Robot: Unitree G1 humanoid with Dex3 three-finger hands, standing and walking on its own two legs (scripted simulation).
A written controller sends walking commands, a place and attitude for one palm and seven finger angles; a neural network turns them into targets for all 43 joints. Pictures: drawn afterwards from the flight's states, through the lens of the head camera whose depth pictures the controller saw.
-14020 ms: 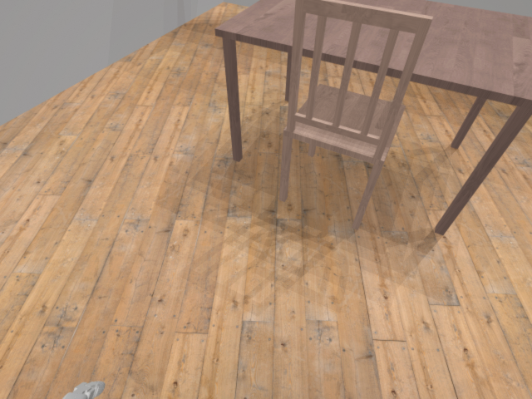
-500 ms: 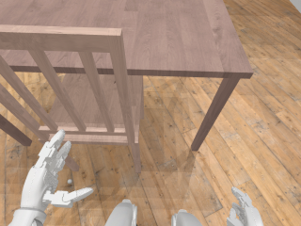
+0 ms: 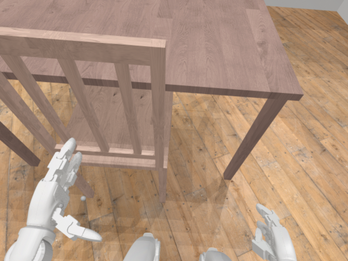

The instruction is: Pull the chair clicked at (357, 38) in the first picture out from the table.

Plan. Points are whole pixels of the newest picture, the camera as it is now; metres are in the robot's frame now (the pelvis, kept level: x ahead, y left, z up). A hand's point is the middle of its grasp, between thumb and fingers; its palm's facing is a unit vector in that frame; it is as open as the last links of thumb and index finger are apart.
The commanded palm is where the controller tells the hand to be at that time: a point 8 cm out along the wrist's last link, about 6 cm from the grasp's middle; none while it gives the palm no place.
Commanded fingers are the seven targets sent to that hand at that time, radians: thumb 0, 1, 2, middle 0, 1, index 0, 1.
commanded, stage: raise the hand toward the chair's back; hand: left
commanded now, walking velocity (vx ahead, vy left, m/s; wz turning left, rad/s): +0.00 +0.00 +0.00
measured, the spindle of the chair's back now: (90, 115) +0.45 +0.26 +0.02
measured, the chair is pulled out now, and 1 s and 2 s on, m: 0.00 0.00 0.00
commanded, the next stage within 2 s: aim the fingers beside a spindle in 0.64 s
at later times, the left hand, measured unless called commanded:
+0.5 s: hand (87, 188) +0.25 +0.20 +0.05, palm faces +0.00 -1.00 -0.05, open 16.9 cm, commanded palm +0.23 +0.25 +0.05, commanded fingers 0.00 -0.50 0.30 -0.06 -0.08 -0.06 -0.08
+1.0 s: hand (99, 187) +0.26 +0.18 +0.04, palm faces -0.01 -1.00 -0.04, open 16.9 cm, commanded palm +0.24 +0.23 +0.04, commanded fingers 0.00 -0.50 0.30 -0.06 -0.08 -0.06 -0.08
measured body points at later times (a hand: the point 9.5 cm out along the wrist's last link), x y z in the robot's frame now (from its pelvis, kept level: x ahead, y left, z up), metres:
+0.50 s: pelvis +0.01 +0.00 +0.01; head +0.07 +0.01 +0.45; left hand +0.24 +0.25 +0.05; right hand +0.17 -0.25 -0.07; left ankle +0.04 +0.08 -0.65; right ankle +0.00 -0.13 -0.65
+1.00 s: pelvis +0.01 -0.02 +0.00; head +0.08 -0.01 +0.44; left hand +0.25 +0.23 +0.04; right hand +0.18 -0.26 -0.08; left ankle +0.04 +0.08 -0.65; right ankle +0.00 -0.13 -0.65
